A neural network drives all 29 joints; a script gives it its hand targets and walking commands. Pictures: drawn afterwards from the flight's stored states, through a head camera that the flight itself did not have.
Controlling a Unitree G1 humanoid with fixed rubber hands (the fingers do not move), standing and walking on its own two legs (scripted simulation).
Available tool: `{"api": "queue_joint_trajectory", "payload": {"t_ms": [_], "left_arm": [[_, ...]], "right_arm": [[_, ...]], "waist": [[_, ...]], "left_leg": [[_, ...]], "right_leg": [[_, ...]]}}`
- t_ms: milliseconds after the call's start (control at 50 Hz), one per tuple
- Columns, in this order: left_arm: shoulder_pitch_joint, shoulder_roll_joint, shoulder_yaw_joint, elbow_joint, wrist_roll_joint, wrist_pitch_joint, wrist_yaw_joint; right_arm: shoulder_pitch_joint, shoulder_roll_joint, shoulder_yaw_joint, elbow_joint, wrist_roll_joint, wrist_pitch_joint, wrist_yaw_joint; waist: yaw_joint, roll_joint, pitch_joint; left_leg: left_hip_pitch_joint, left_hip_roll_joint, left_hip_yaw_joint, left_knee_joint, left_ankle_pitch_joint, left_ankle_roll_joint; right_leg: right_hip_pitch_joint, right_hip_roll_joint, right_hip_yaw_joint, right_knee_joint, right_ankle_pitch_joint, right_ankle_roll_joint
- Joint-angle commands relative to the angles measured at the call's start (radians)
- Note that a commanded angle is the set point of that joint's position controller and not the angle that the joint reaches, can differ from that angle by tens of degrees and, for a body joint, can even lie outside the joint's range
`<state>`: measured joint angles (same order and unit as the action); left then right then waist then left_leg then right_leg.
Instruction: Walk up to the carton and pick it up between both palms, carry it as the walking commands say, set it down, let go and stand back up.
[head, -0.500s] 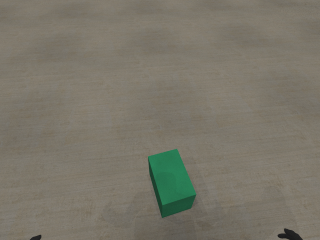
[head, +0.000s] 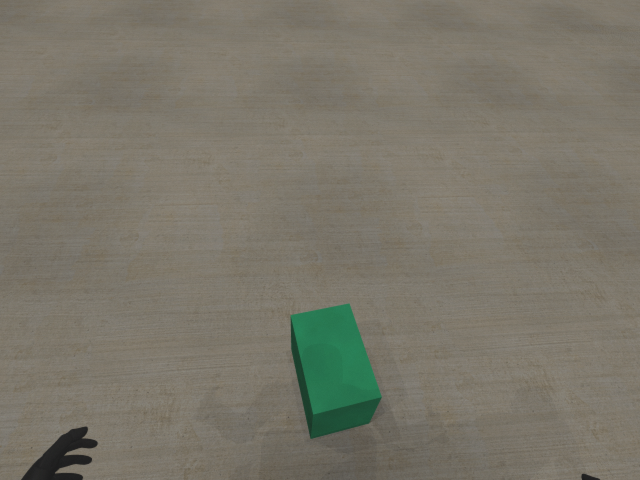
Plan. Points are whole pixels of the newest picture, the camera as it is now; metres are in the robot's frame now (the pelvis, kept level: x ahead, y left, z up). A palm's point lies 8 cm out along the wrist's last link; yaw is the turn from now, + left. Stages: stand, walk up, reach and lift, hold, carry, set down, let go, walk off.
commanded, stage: walk up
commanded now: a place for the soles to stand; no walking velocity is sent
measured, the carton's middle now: (330, 369) +0.52 -0.04 -0.65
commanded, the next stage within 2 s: reach and lift in 1.78 s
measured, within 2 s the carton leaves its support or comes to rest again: neither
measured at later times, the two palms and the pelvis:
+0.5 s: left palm out of the picture +0.05 +0.21 -0.11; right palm out of the picture +0.16 -0.45 -0.09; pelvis +0.03 -0.13 -0.02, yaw +10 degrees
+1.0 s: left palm out of the picture +0.09 +0.20 -0.08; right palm (627, 403) +0.26 -0.43 -0.08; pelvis +0.06 -0.15 +0.00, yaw +16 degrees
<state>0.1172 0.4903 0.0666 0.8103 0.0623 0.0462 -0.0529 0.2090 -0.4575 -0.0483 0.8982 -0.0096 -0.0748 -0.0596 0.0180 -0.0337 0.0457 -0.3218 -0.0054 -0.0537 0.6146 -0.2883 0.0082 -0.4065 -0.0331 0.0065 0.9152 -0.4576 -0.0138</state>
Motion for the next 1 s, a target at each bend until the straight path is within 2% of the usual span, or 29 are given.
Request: {"api": "queue_joint_trajectory", "payload": {"t_ms": [0,40,140,160,180,200,220,240,260,280,300,320,360,400,420,440,460,480,500,520,540,560,580,600,620,660,700,840,980], "left_arm": [[-0.016,0.151,0.063,-0.125,0.007,0.008,-0.024],[0.018,0.146,0.081,-0.135,0.004,0.013,-0.044],[0.043,0.152,0.116,-0.184,-0.001,0.024,-0.057],[0.104,0.149,0.121,-0.168,-0.005,0.021,-0.051],[0.2,0.161,0.131,-0.138,-0.005,0.015,-0.042],[0.299,0.201,0.141,-0.116,0.004,0.007,-0.031],[0.293,0.305,0.151,-0.143,0.011,-0.003,-0.025],[0.196,0.304,0.144,-0.178,-0.008,-0.014,-0.017],[0.154,0.256,0.126,-0.19,-0.018,-0.017,-0.01],[0.119,0.228,0.117,-0.179,-0.02,-0.022,-0.003],[0.086,0.22,0.106,-0.17,-0.019,-0.027,0.0],[0.085,0.214,0.097,-0.166,-0.016,-0.032,0.004],[0.102,0.209,0.086,-0.154,-0.021,-0.042,0.013],[0.076,0.192,0.066,-0.143,-0.037,-0.047,0.018],[0.09,0.151,0.046,-0.13,-0.042,-0.049,0.021],[0.101,0.083,0.022,-0.133,-0.048,-0.055,0.024],[0.133,0.065,0.014,-0.127,-0.07,-0.056,0.024],[0.124,0.105,0.023,-0.108,-0.071,-0.056,0.035],[0.127,0.096,0.019,-0.089,-0.072,-0.066,0.036],[0.153,0.099,0.021,-0.07,-0.066,-0.078,0.036],[0.142,0.13,0.028,-0.059,-0.05,-0.089,0.038],[0.13,0.18,0.037,-0.054,-0.043,-0.102,0.04],[0.119,0.193,0.032,-0.044,-0.044,-0.106,0.04],[0.094,0.184,0.025,-0.042,-0.046,-0.106,0.041],[0.073,0.17,0.018,-0.038,-0.048,-0.106,0.043],[0.051,0.145,0.006,-0.032,-0.055,-0.105,0.048],[0.045,0.139,0.006,-0.025,-0.06,-0.103,0.053],[-0.005,0.142,0.012,-0.001,-0.059,-0.079,0.056],[-0.057,0.129,0.015,0.021,-0.056,-0.065,0.049]], "right_arm": [[0.134,-0.312,-0.097,-0.044,-0.007,-0.027,-0.038],[0.122,-0.312,-0.091,-0.075,-0.015,-0.032,-0.039],[0.141,-0.371,-0.101,-0.115,-0.029,-0.026,-0.045],[0.11,-0.367,-0.095,-0.124,-0.03,-0.018,-0.041],[0.097,-0.331,-0.078,-0.126,-0.037,-0.008,-0.037],[0.136,-0.26,-0.052,-0.128,-0.041,0.0,-0.041],[0.147,-0.185,-0.028,-0.17,-0.019,-0.004,-0.052],[0.124,-0.222,-0.04,-0.145,-0.015,0.0,-0.073],[0.141,-0.252,-0.045,-0.121,-0.006,-0.004,-0.065],[0.182,-0.266,-0.049,-0.097,0.002,-0.004,-0.047],[0.227,-0.27,-0.049,-0.076,0.006,-0.003,-0.024],[0.246,-0.251,-0.045,-0.065,0.002,-0.002,-0.004],[0.215,-0.211,-0.042,-0.086,-0.007,0.003,0.019],[0.229,-0.177,-0.045,-0.094,-0.012,0.002,0.026],[0.239,-0.169,-0.045,-0.092,-0.018,-0.003,0.026],[0.237,-0.195,-0.05,-0.105,-0.032,-0.01,0.023],[0.131,-0.264,-0.048,-0.145,-0.035,-0.022,0.023],[0.104,-0.265,-0.051,-0.138,-0.024,-0.023,0.026],[0.068,-0.244,-0.034,-0.129,-0.015,-0.019,0.028],[0.017,-0.213,-0.019,-0.12,-0.011,-0.01,0.032],[-0.003,-0.171,-0.006,-0.121,-0.005,-0.001,0.038],[0.001,-0.149,-0.004,-0.115,0.002,0.006,0.043],[0.002,-0.149,-0.005,-0.103,0.003,0.009,0.042],[0.002,-0.146,-0.002,-0.092,0.001,0.008,0.043],[-0.003,-0.144,0.0,-0.082,0.0,0.006,0.046],[-0.014,-0.157,-0.002,-0.068,-0.002,0.001,0.049],[-0.035,-0.165,-0.002,-0.059,0.002,0.005,0.051],[-0.079,-0.161,0.008,-0.038,0.0,0.027,0.05],[-0.084,-0.185,0.005,-0.025,-0.005,0.024,0.047]], "waist": [[-0.035,0.048,-0.031],[-0.016,0.104,-0.027],[-0.01,0.222,-0.016],[0.027,0.23,-0.025],[0.078,0.17,-0.038],[0.122,-0.023,-0.047],[0.126,-0.299,-0.021],[0.071,-0.158,0.015],[0.036,-0.071,0.044],[0.006,-0.037,0.067],[-0.022,-0.063,0.06],[-0.028,-0.098,0.055],[-0.022,-0.101,0.043],[-0.064,-0.081,0.021],[-0.076,-0.045,0.01],[-0.079,0.09,-0.017],[-0.016,0.193,-0.001],[-0.019,0.115,0.015],[0.001,0.084,0.009],[0.024,0.066,0.002],[0.017,0.016,0.029],[-0.004,-0.019,0.039],[-0.02,-0.025,0.055],[-0.027,-0.022,0.044],[-0.031,-0.035,0.024],[-0.027,-0.062,-0.029],[-0.015,-0.059,-0.077],[-0.002,-0.024,-0.079],[0.002,0.034,-0.064]], "left_leg": [[0.19,0.317,-0.44,-0.226,0.032,0.23],[0.039,0.265,-0.337,-0.199,0.078,0.217],[-0.157,0.211,-0.293,-0.146,-0.11,0.188],[-0.229,0.186,-0.254,-0.113,-0.146,0.165],[-0.331,0.136,-0.185,-0.013,-0.199,0.128],[-0.407,0.058,-0.094,0.21,-0.313,0.1],[-0.566,-0.099,0.046,0.484,-0.407,0.023],[-0.505,-0.011,-0.038,0.614,-0.318,0.02],[-0.42,0.014,-0.038,0.641,-0.256,0.03],[-0.343,0.044,-0.024,0.594,-0.2,0.029],[-0.256,0.06,0.008,0.5,-0.185,0.024],[-0.173,0.046,0.044,0.408,-0.227,0.02],[-0.041,0.015,0.064,0.268,-0.229,0.034],[0.145,-0.006,0.084,0.045,-0.081,0.059],[0.237,-0.002,0.027,-0.069,-0.1,0.073],[0.315,0.122,-0.218,-0.188,-0.175,0.109],[0.178,0.324,-0.557,-0.263,-0.259,0.21],[0.081,0.336,-0.508,-0.238,-0.122,0.265],[0.01,0.272,-0.383,-0.17,0.0,0.242],[-0.071,0.199,-0.259,-0.115,0.022,0.176],[-0.107,0.103,-0.158,-0.036,0.005,0.1],[-0.09,0.008,-0.06,0.074,0.047,0.05],[-0.074,-0.003,-0.025,0.091,0.017,0.035],[-0.034,0.009,-0.017,0.062,0.002,0.036],[0.01,0.019,-0.025,0.027,0.045,0.043],[0.079,0.041,-0.058,-0.008,0.217,0.062],[0.091,0.054,-0.068,0.0,0.34,0.07],[0.041,0.042,-0.061,-0.013,0.301,0.059],[-0.002,0.067,-0.151,-0.071,0.284,0.077]], "right_leg": [[-0.308,-0.094,0.138,0.155,0.049,0.006],[-0.185,-0.067,0.092,0.12,0.041,0.013],[0.027,-0.021,0.025,-0.027,0.003,-0.003],[0.142,0.003,-0.013,-0.102,0.037,-0.016],[0.299,0.047,-0.055,-0.178,0.027,-0.03],[0.373,-0.002,0.015,-0.329,-0.066,-0.049],[0.325,-0.297,0.511,-0.625,-0.398,-0.159],[0.186,-0.369,0.624,-0.671,-0.372,-0.235],[0.103,-0.351,0.565,-0.657,-0.353,-0.269],[0.042,-0.313,0.461,-0.614,-0.31,-0.256],[0.019,-0.262,0.368,-0.575,-0.259,-0.232],[-0.011,-0.242,0.301,-0.557,-0.173,-0.225],[-0.043,-0.255,0.264,-0.534,-0.057,-0.217],[-0.089,-0.241,0.194,-0.467,-0.033,-0.178],[-0.125,-0.212,0.147,-0.377,-0.015,-0.145],[-0.202,-0.161,0.078,-0.197,0.039,-0.086],[-0.218,-0.026,-0.018,-0.093,-0.053,-0.021],[-0.115,-0.051,0.022,-0.11,-0.113,-0.021],[0.004,-0.051,0.015,-0.209,-0.067,-0.033],[0.118,-0.048,0.01,-0.317,0.014,-0.048],[0.118,-0.102,0.105,-0.454,-0.02,-0.072],[0.088,-0.211,0.26,-0.568,-0.025,-0.116],[0.092,-0.275,0.297,-0.568,0.109,-0.149],[0.096,-0.285,0.252,-0.536,0.232,-0.162],[0.1,-0.265,0.191,-0.508,0.314,-0.146],[0.124,-0.2,0.08,-0.457,0.42,-0.085],[0.177,-0.163,0.023,-0.427,0.447,-0.051],[0.223,-0.187,0.001,-0.452,0.305,-0.074],[0.239,-0.136,-0.036,-0.434,0.15,-0.06]]}}
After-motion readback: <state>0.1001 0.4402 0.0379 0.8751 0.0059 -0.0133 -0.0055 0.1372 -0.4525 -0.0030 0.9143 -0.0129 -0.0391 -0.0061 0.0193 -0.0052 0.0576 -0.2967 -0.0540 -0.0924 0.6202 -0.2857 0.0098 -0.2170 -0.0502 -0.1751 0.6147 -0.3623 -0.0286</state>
